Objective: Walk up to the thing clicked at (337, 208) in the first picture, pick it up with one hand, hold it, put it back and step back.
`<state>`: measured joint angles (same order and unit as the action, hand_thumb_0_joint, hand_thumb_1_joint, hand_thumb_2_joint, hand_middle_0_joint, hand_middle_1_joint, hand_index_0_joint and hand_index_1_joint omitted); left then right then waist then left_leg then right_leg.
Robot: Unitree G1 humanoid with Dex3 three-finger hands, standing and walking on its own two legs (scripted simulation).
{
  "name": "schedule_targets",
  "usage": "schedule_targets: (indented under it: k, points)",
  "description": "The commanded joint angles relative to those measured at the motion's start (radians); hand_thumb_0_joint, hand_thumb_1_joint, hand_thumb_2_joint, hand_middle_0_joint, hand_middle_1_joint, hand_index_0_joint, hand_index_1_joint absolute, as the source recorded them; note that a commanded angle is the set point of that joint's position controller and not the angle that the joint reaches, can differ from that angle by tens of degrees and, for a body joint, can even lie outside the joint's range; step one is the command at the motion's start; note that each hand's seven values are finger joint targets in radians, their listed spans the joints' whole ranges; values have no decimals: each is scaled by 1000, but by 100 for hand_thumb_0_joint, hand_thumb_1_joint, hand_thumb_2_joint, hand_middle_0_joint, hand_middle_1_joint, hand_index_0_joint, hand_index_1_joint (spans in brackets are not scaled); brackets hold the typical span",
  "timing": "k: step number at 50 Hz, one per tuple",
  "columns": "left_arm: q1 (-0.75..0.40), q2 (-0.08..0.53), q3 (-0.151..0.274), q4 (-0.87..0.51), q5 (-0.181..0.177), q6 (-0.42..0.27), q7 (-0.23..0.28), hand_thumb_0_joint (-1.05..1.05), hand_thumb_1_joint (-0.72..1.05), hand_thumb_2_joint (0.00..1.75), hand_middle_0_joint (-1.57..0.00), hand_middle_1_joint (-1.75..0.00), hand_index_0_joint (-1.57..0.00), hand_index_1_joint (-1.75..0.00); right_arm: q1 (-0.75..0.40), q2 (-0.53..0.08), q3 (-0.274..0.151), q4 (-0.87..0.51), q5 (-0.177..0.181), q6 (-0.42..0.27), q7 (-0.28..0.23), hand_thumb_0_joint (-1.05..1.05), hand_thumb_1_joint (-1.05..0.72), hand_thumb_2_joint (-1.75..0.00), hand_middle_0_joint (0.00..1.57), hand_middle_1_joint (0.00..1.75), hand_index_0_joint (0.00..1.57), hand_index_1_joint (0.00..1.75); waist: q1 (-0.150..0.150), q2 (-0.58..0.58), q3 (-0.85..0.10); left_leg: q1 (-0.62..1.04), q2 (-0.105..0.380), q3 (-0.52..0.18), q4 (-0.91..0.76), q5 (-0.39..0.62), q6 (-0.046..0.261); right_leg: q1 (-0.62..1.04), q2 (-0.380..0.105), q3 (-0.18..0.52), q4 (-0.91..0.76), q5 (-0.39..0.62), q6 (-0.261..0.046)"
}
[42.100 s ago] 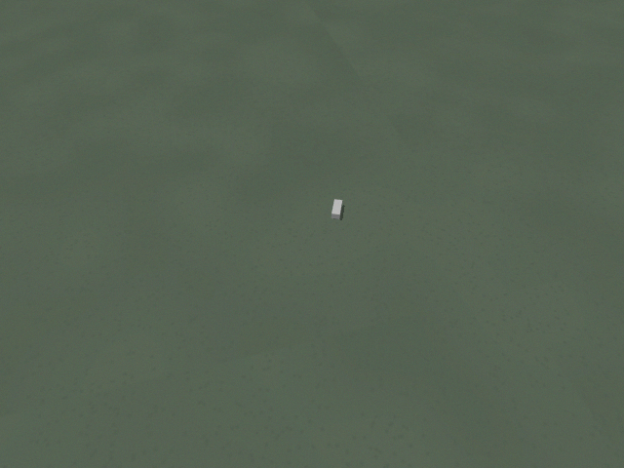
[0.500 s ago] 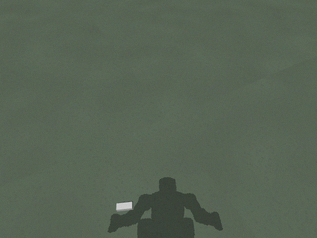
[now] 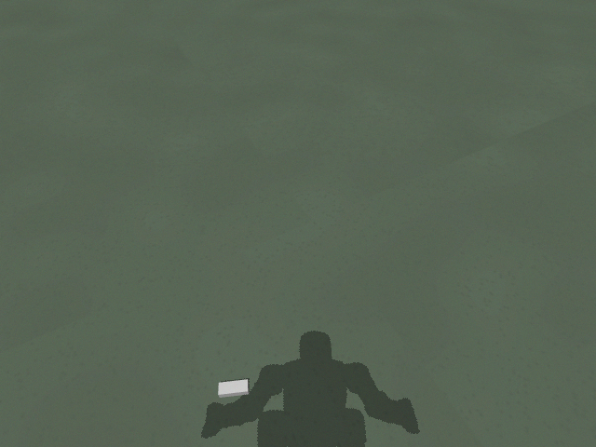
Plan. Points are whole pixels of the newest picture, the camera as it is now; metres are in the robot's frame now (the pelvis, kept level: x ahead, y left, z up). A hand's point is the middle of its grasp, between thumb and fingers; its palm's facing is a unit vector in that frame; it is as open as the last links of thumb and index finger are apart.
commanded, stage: step back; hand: left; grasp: from above
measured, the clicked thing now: (233, 388) +0.43 +0.23 -0.77
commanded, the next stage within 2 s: none
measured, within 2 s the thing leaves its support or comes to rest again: neither
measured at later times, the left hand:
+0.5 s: hand out of the picture +0.05 +0.29 -0.18, palm faces -0.02 -0.93 -0.38, open 7.4 cm
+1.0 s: hand out of the picture -0.08 +0.27 -0.16, palm faces -0.09 -0.91 -0.40, open 7.4 cm
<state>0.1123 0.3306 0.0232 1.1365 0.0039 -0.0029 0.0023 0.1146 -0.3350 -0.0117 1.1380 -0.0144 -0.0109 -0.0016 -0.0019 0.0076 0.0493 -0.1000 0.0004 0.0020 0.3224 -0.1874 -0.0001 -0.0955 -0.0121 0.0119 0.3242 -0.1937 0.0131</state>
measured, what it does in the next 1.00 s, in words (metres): walks backwards: left foot, then right foot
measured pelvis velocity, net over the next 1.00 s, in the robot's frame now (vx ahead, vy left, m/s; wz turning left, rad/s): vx -0.20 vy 0.02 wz -0.09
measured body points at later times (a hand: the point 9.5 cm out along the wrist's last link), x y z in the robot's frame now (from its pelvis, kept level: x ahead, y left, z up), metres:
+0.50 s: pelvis -0.10 +0.03 -0.03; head -0.03 +0.05 +0.41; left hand +0.05 +0.34 -0.15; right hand -0.03 -0.30 -0.14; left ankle -0.13 +0.13 -0.75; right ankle -0.01 -0.12 -0.74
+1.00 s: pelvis -0.20 +0.02 -0.02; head -0.15 +0.00 +0.42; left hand -0.08 +0.32 -0.13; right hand -0.11 -0.30 -0.15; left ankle -0.19 +0.15 -0.69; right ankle -0.19 -0.10 -0.75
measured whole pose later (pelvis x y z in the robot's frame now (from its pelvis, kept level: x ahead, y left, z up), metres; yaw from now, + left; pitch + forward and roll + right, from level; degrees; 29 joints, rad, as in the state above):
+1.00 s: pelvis -0.20 +0.02 -0.02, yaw -5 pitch -3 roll +1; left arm 0.17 0.36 0.07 0.83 0.03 0.04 0.00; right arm 0.12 -0.39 -0.06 0.86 0.01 0.06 -0.02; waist 0.01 0.02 0.17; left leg -0.43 -0.07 -0.09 1.05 -0.53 0.01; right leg -0.28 0.04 0.06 0.64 -0.32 -0.03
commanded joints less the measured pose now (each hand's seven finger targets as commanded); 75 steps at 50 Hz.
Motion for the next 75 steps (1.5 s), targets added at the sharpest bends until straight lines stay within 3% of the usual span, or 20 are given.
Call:
schedule_targets:
  k: [1,9,13,19,22,24,25,28,38,43,44,46,50,56,59,61,62,63,67,75]
  points:
    - [-17,266,63,-121,-13,-13,26,0,90,90,-20,-30,-20,-30,-39,-255,-60,-103,20,7,-9,0,-90,-90,20,30,20,30,-11,-15,-48,-32,123,-99,83,393,57,-47,-88,70,105,374,-49]
    - [4,267,65,-225,2,12,23,0,90,90,-20,-30,-20,-30,-55,-264,-93,-201,22,43,-4,0,-90,-90,20,30,20,30,-9,15,-129,-128,109,-122,238,193,126,-123,-92,123,255,229,-129]
    - [-20,378,99,-282,31,5,27,0,90,90,-20,-30,-20,-30,-31,-216,-91,-241,8,68,6,0,-90,-90,20,30,20,30,18,-243,-77,-230,-101,-67,753,-404,32,-250,-384,438,2,291,-335]
    - [-91,306,96,-354,46,18,41,0,90,90,-20,-30,-20,-30,109,-238,-95,-230,10,55,2,0,-90,-90,20,30,20,30,-2,-186,-111,-242,-18,-70,508,-348,15,-93,-247,240,143,287,-218]
    - [-49,304,90,-361,17,44,26,0,90,90,-20,-30,-20,-30,138,-220,-101,-225,-24,33,-3,0,-90,-90,20,30,20,30,-22,-117,-107,-95,-25,-2,63,-19,15,-117,-161,164,309,269,-135]
    - [14,205,71,-373,7,50,31,0,90,90,-20,-30,-20,-30,56,-374,-131,-270,-53,25,-4,0,-90,-90,20,30,20,30,26,226,-54,34,292,-429,22,407,106,-476,140,74,571,-400,-33]
    - [-70,243,87,-380,24,49,48,0,90,90,-20,-30,-20,-30,84,-424,-142,-281,-27,20,-3,0,-90,-90,20,30,20,30,-64,256,-71,-98,406,-515,11,450,227,-403,142,187,725,-503,-19]
    - [-12,230,90,-349,2,48,42,0,90,90,-20,-30,-20,-30,-40,-296,-105,-295,-28,13,-25,0,-90,-90,20,30,20,30,32,124,-37,-21,221,-230,117,573,147,-470,145,230,891,-306,-37]
    - [18,220,103,-398,18,29,23,0,90,90,-20,-30,-20,-30,101,-293,-118,-337,-7,15,-41,0,-90,-90,20,30,20,30,-44,119,-96,142,279,-233,214,553,246,-392,62,107,565,-324,4]
    - [146,208,109,-335,32,13,16,0,90,90,-20,-30,-20,-30,19,-286,-105,-363,10,34,-27,0,-90,-90,20,30,20,30,23,109,-139,-63,202,-153,317,323,145,-75,43,15,79,31,-44]
    - [144,269,123,-345,44,4,18,0,90,90,-20,-30,-20,-30,20,-260,-95,-374,19,34,-23,0,-90,-90,20,30,20,30,18,5,-145,-214,144,-133,370,161,90,18,-49,178,113,180,-82]
    - [67,389,143,-390,37,3,16,0,90,90,-20,-30,-20,-30,-27,-227,-94,-373,22,49,-37,0,-90,-90,20,30,20,30,55,-274,-41,-299,-86,-97,796,-471,5,-218,-379,554,17,338,-345]
    - [-20,278,120,-433,28,10,27,0,90,90,-20,-30,-20,-30,80,-246,-87,-325,27,40,-39,0,-90,-90,20,30,20,30,-1,-142,-21,-337,-111,-150,907,-355,-12,-162,-215,259,121,443,-251]
    - [67,266,113,-452,36,26,32,0,90,90,-20,-30,-20,-30,73,-228,-80,-346,5,27,-34,0,-90,-90,20,30,20,30,47,-191,-96,-318,-43,-56,471,-342,-17,38,-206,235,193,475,-232]
    - [26,281,108,-469,18,40,21,0,90,90,-20,-30,-20,-30,157,-219,-92,-311,-5,15,-24,0,-90,-90,20,30,20,30,-5,-161,-131,-142,-44,22,115,-58,6,-21,-161,201,271,317,-164]
    - [64,230,92,-476,15,49,12,0,90,90,-20,-30,-20,-30,131,-312,-119,-331,-32,7,-22,0,-90,-90,20,30,20,30,6,42,-127,1,192,-310,46,40,99,-315,-40,157,404,-51,-70]
    - [-22,249,106,-488,12,45,24,0,90,90,-20,-30,-20,-30,85,-414,-138,-351,-22,11,-11,0,-90,-90,20,30,20,30,-40,249,-71,-165,393,-509,-23,145,253,-354,108,40,628,-430,-28]
    - [-59,265,119,-476,31,45,33,0,90,90,-20,-30,-20,-30,74,-414,-140,-353,-25,4,-13,0,-90,-90,20,30,20,30,-58,200,-28,-241,436,-568,-26,194,315,-339,112,170,813,-475,-25]
    - [98,256,128,-403,12,52,22,0,90,90,-20,-30,-20,-30,-18,-306,-108,-375,-23,-4,-29,0,-90,-90,20,30,20,30,49,114,-21,-161,267,-268,77,317,225,-403,131,203,996,-304,-21]
    - [101,226,115,-407,22,44,6,0,90,90,-20,-30,-20,-30,57,-316,-121,-399,-19,9,-34,0,-90,-90,20,30,20,30,-12,192,-108,21,292,-236,155,339,244,-320,29,103,567,-338,17]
